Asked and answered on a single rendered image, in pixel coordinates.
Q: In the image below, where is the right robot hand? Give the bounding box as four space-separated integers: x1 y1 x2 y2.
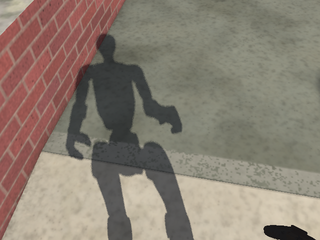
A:
263 225 316 240

